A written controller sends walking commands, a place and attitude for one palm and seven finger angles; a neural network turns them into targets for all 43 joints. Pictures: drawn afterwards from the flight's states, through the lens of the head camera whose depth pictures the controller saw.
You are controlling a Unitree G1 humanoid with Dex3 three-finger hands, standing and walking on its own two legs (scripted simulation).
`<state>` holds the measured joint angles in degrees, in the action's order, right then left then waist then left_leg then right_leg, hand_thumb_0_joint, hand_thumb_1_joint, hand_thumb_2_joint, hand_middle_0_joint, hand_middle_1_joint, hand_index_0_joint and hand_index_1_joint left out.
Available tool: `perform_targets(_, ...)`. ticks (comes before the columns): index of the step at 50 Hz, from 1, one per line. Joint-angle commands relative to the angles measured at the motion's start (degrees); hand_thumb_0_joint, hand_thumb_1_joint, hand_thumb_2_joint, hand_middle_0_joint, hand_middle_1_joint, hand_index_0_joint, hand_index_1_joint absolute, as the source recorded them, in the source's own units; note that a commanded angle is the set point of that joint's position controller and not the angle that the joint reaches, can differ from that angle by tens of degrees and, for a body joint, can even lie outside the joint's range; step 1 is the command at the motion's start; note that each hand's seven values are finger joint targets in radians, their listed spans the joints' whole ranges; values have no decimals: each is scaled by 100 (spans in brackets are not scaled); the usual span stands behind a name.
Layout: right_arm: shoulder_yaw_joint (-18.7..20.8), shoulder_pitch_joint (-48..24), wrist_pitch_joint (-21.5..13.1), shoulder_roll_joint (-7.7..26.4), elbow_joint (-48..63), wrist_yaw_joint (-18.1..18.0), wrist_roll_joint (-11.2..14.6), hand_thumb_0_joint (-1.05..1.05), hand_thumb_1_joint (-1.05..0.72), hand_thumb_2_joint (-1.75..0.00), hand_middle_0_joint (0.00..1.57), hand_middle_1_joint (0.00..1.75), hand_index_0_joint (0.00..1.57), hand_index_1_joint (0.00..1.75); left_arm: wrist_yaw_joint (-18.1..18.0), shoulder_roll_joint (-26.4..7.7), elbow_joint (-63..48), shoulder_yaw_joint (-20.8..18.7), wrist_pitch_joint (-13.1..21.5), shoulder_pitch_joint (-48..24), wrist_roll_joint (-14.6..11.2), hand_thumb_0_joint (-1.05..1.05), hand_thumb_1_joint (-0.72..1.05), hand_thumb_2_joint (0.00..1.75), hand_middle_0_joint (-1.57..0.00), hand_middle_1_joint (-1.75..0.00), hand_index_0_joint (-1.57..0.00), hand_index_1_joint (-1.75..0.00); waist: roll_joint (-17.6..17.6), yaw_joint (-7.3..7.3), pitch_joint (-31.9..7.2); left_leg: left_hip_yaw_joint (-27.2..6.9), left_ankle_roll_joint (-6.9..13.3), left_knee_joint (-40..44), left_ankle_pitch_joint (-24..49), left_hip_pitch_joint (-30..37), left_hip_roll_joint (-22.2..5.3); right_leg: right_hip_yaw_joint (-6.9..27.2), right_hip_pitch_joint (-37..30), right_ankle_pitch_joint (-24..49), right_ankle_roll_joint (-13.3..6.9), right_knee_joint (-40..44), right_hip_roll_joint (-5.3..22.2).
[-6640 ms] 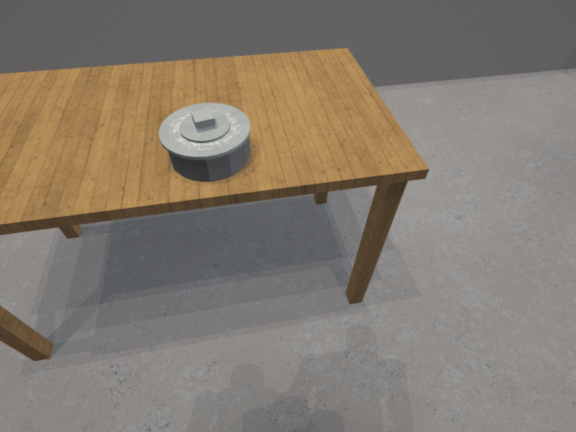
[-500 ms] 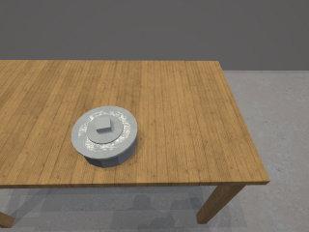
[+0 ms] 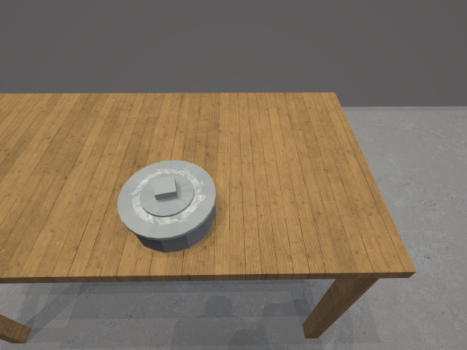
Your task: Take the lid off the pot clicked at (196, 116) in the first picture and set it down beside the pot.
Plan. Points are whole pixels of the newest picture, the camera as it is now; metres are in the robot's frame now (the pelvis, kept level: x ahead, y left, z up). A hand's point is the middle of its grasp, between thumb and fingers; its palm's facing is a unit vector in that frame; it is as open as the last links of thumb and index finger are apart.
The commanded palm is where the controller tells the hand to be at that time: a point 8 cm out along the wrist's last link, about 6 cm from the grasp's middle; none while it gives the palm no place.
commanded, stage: look again from close up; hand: left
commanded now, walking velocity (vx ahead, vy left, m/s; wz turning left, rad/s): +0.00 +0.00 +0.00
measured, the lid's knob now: (165, 187) +0.40 +0.16 +0.04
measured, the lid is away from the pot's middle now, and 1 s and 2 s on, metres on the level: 0.00 0.00 0.00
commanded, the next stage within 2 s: shuffle to correct the standing spot in 0.10 s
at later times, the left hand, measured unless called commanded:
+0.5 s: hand out of the picture -0.02 +0.17 -0.18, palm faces +0.06 -0.97 -0.23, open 7.4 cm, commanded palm none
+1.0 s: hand out of the picture -0.08 +0.18 -0.18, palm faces +0.06 -0.98 -0.20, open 7.3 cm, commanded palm none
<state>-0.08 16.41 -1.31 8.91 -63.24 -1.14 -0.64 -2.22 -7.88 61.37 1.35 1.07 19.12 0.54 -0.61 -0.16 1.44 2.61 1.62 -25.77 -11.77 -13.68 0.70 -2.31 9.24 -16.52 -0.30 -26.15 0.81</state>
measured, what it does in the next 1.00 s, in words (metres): shifts its weight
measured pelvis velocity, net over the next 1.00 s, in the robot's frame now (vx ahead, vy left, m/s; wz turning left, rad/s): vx -0.07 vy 0.00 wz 0.05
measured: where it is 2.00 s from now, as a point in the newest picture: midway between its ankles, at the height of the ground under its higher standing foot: outside the picture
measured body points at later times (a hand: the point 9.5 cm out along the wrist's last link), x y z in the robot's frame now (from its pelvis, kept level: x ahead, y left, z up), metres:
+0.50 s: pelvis -0.04 -0.01 -0.01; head -0.01 -0.01 +0.44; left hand -0.02 +0.22 -0.16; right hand -0.02 -0.23 -0.17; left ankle +0.02 +0.10 -0.74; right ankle -0.03 -0.11 -0.74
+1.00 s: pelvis -0.07 +0.00 +0.00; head -0.05 +0.01 +0.45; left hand -0.08 +0.23 -0.16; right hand -0.07 -0.21 -0.16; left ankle -0.05 +0.11 -0.74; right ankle -0.08 -0.11 -0.74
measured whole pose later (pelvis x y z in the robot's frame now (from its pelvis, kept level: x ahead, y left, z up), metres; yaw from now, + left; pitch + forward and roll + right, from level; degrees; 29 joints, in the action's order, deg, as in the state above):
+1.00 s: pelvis -0.07 +0.00 +0.00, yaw +3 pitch +0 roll +0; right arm 0.8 18.3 -1.1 7.4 -62.2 -0.9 -0.6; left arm -2.1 -8.8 60.3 0.5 0.3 18.5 0.8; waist -0.1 -0.9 1.3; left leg 1.6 1.5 -27.4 -12.7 -14.9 0.9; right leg -0.5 11.5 -16.4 -0.1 -27.7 0.2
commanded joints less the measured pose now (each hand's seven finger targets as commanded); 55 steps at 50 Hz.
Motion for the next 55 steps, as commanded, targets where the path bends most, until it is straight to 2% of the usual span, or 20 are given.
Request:
perform_targets(1,86,401,-49,462,99,-22,19,0,-90,-90,20,30,20,30,-53,-548,-136,-109,76,478,5,0,90,90,-20,-30,-20,-30,36,6,309,-804,135,518,281,185,-665,616,534,489,-221,585,579)
perform_targets(10,86,521,-50,360,11,-30,24,0,-90,-90,20,30,20,30,-57,-506,-107,-118,76,489,3,0,90,90,-20,-30,-20,-30,30,3,336,-748,119,494,277,144,-662,628,549,508,-238,569,563)
perform_targets(18,228,247,40,485,353,-53,87,0,-90,-90,20,30,20,30,-104,-756,-414,-306,-52,410,-11,0,90,90,-20,-30,-20,-30,33,117,7,-960,167,-21,1742,-143,-760,565,458,1547,-337,-110,721)
perform_targets(21,317,217,152,523,531,-42,60,0,-90,-90,20,30,20,30,-102,-842,-596,-375,-106,310,7,0,90,90,-20,-30,-20,-30,205,62,-137,-802,58,-538,1141,-259,-566,819,670,1573,-601,-87,1024)
perform_targets(25,438,413,298,385,603,-14,33,0,-90,-90,20,30,20,30,-93,-1166,-910,-459,-161,-301,79,0,90,90,-20,-30,-20,-30,1080,-170,-170,-259,-256,-2271,-531,-145,-68,1273,1444,1251,-1180,490,1768)
perform_targets(27,448,523,306,327,639,5,23,0,-90,-90,20,30,20,30,-115,-1186,-1093,-482,-162,-718,169,0,90,90,-20,-30,-20,-30,1119,-295,-42,-437,-307,-3015,-1215,-211,-169,1251,1898,715,-1344,608,1842)
perform_targets(28,439,644,289,261,628,22,43,0,-90,-90,20,30,20,30,-113,-1195,-1130,-478,-171,-859,182,0,90,90,-20,-30,-20,-30,1042,-360,-18,-453,-266,-2778,-1172,-51,-239,1117,2085,190,-1249,603,1756)
perform_targets(30,318,817,183,182,523,66,24,0,-90,-90,20,30,20,30,-73,-1018,-1083,-422,-210,-797,132,0,90,90,-20,-30,-20,-30,421,-327,355,-348,-138,-534,-560,190,-350,778,2104,-723,-740,-80,1129)
perform_targets(31,285,729,99,305,527,68,-20,0,-90,-90,20,30,20,30,-71,-768,-1055,-371,-233,-522,96,0,90,90,-20,-30,-20,-30,-512,-143,424,-986,72,520,-488,15,-656,454,1952,-1112,-381,-738,534)
perform_targets(32,289,654,25,531,584,37,-82,0,-90,-90,20,30,20,30,-77,-492,-1006,-304,-208,-261,35,0,90,90,-20,-30,-20,-30,-1631,-29,361,-2021,410,1093,-47,-233,-1336,43,1820,-1239,-54,-1555,-35)
perform_targets(33,278,429,-11,568,679,-21,-86,0,-90,-90,20,30,20,30,-83,-476,-897,-272,-166,-151,-10,0,90,90,-20,-30,-20,-30,-1577,91,234,-2273,762,1429,191,-640,-1647,67,1363,-1369,17,-2326,-95)
perform_targets(34,250,134,-35,593,668,-76,-85,0,-90,-90,20,30,20,30,-98,-487,-741,-271,-195,18,0,0,90,90,-20,-30,-20,-30,-1791,239,-10,-2257,835,1508,4,-925,-1567,282,1029,-1315,38,-2799,60)
perform_targets(36,205,-200,-75,506,695,-45,-68,0,-90,-90,20,30,20,30,-63,-546,-592,-242,-181,53,86,0,90,90,-20,-30,-20,-30,-968,379,48,-1910,803,1358,-380,-1023,-1406,419,852,-1022,-6,-2529,205)
perform_targets(39,233,114,-23,595,573,-31,-56,0,-90,-90,20,30,20,30,-1,-469,-572,-201,-67,7,80,0,90,90,-20,-30,-20,-30,117,227,475,-1436,554,844,-732,-590,-1121,197,697,-519,11,-134,162)
perform_targets(41,235,423,-3,412,456,-27,7,0,-90,-90,20,30,20,30,-35,-543,-493,-201,12,110,54,0,90,90,-20,-30,-20,-30,610,12,367,-951,269,281,-182,-370,-664,822,505,386,-193,502,411)
perform_targets(42,206,500,-23,345,401,-22,16,0,-90,-90,20,30,20,30,-35,-563,-488,-197,26,121,35,0,90,90,-20,-30,-20,-30,503,-35,198,-823,192,204,-4,-137,-569,923,533,559,-280,532,560)
perform_targets(44,189,572,-82,315,343,4,21,0,-90,-90,20,30,20,30,-23,-631,-487,-201,-12,218,39,0,90,90,-20,-30,-20,-30,-616,-30,-147,-1130,200,668,-181,101,-671,636,504,267,-215,256,472)
perform_targets(48,195,483,-45,336,265,0,40,0,-90,-90,20,30,20,30,-18,-595,-336,-155,34,232,31,0,90,90,-20,-30,-20,-30,315,-21,206,-897,164,490,-184,-29,-632,683,459,417,-207,490,453)
perform_targets(51,153,549,-56,308,143,-14,41,0,-90,-90,20,30,20,30,-28,-553,-250,-136,62,348,13,0,90,90,-20,-30,-20,-30,5,-44,184,-814,123,448,-6,140,-612,774,532,516,-220,533,499)
perform_targets(55,133,602,-50,237,33,-24,57,0,-90,-90,20,30,20,30,-33,-515,-118,-116,91,509,6,0,90,90,-20,-30,-20,-30,122,-39,285,-731,99,399,90,151,-597,795,540,570,-233,630,534)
